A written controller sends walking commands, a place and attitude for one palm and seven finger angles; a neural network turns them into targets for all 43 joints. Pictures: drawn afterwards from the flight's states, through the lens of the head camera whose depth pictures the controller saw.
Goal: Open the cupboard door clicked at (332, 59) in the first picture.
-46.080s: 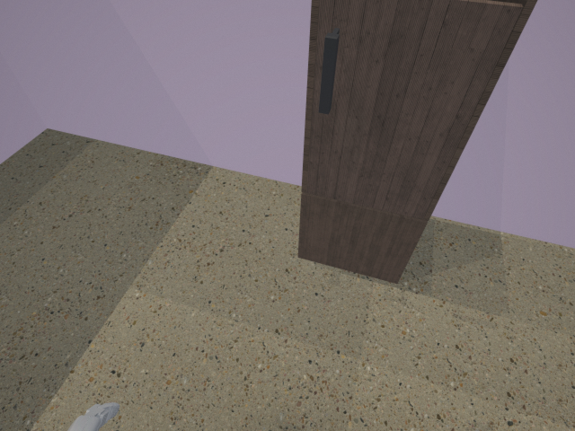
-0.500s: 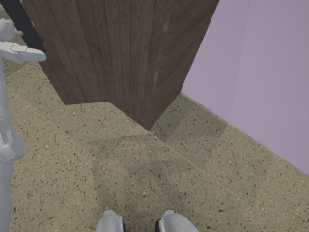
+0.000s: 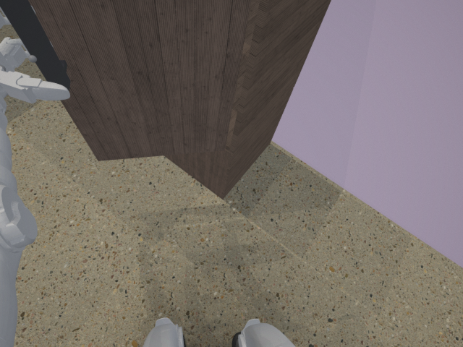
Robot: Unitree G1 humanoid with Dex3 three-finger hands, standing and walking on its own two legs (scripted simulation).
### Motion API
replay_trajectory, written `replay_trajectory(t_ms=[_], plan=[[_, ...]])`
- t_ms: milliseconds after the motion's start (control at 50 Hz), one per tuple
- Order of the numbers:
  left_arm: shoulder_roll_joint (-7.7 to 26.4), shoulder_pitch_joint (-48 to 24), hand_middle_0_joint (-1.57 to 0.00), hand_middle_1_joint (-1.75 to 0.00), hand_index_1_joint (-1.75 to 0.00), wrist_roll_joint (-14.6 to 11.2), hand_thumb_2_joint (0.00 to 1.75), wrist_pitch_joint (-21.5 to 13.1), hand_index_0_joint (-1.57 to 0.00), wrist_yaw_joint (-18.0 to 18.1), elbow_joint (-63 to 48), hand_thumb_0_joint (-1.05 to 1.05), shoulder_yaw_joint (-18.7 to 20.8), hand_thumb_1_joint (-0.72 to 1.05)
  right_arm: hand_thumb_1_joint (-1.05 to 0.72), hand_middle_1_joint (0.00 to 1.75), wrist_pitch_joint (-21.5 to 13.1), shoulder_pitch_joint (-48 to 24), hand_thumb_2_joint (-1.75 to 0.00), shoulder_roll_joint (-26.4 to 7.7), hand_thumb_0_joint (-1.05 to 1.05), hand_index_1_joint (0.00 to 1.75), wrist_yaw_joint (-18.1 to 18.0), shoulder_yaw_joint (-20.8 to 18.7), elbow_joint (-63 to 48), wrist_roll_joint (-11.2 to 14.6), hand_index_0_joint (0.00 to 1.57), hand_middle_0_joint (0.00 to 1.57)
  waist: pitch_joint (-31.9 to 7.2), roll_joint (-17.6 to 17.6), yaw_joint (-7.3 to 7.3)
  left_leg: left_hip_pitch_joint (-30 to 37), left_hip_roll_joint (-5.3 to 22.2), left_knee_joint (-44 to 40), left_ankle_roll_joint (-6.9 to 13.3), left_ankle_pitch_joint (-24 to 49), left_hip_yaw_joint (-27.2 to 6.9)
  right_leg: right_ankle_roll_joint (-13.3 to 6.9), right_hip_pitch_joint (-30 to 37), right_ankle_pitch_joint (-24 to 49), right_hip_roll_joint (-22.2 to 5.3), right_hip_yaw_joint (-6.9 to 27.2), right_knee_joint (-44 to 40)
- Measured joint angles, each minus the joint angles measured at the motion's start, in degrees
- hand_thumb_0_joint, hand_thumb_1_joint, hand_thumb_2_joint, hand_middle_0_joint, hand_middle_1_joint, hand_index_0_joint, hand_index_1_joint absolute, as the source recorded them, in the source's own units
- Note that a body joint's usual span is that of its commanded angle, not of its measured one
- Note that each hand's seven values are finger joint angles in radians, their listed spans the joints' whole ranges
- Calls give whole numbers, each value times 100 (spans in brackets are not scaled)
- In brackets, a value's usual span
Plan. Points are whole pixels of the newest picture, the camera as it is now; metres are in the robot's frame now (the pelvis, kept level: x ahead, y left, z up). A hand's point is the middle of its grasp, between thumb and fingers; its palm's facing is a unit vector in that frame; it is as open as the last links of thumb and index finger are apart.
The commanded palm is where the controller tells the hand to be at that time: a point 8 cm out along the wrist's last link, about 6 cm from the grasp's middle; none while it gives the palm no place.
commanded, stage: slide the fingers in behind the handle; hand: left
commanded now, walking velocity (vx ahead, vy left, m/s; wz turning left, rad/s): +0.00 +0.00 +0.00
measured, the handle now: (39, 34) +0.60 +0.24 +0.13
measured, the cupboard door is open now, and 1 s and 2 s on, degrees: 46 46 55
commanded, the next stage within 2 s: close the thumb around the handle in 0.18 s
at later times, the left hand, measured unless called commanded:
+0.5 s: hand (29, 60) +0.54 +0.24 +0.13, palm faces +0.06 -1.00 +0.01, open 12.7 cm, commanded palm +0.53 +0.27 +0.13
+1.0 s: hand (40, 58) +0.54 +0.23 +0.13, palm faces +0.05 -1.00 +0.02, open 7.0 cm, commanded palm +0.53 +0.26 +0.13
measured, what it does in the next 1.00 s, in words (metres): stands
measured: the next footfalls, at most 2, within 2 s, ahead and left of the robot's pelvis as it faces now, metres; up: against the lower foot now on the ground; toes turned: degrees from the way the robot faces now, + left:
none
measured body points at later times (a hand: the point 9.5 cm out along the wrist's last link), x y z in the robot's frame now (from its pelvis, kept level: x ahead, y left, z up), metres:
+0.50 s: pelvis +0.00 +0.01 +0.00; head +0.13 +0.04 +0.43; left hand +0.53 +0.30 +0.13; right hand -0.04 -0.25 -0.10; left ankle +0.02 +0.11 -0.69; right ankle -0.03 -0.13 -0.69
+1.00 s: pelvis -0.01 +0.01 +0.00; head +0.12 +0.03 +0.43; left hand +0.54 +0.28 +0.13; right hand -0.05 -0.26 -0.10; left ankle +0.02 +0.11 -0.69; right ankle -0.03 -0.13 -0.69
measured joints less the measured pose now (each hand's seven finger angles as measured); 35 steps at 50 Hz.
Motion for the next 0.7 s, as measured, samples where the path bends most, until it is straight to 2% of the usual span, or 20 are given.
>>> replay_trajectory(t_ms=[160,280,400,580,700], plan=[[-57,-94,-29,-120,-119,-11,30,47,-30,41,118,-1,-8,-50,-91,30,-14,-117,-90,19,0,30,-1,33,-6,0,21,20,11,-19,-2,6,-33,31,30,-27,-9,29,27,-24,-29,-11,6],[-181,3,-29,-120,-119,-22,31,-82,-30,92,-106,-1,-41,-50,-91,30,-19,-107,-90,53,0,30,36,11,-2,-31,21,20,-13,-2,36,-7,-48,51,52,-48,18,55,13,-34,-48,15,16],[-166,8,-30,-120,-120,-9,33,47,-31,94,41,-1,29,-45,-91,30,15,-81,-90,76,0,30,44,47,-12,-18,21,20,-36,3,18,28,-54,47,79,-64,47,80,46,-34,-56,44,2],[-226,23,-32,-124,-124,-31,47,-123,-33,149,-121,-1,-85,-11,-91,30,5,-10,-90,90,0,30,62,19,48,-39,21,20,-27,17,42,-8,-72,90,93,-69,35,96,27,-36,-71,33,24],[-264,-72,-34,-127,-127,-4,61,45,-35,170,28,0,-115,20,-91,30,10,1,-90,66,0,30,58,23,48,-45,21,20,-43,31,18,-7,-84,82,101,-52,33,102,27,-27,-82,30,26]])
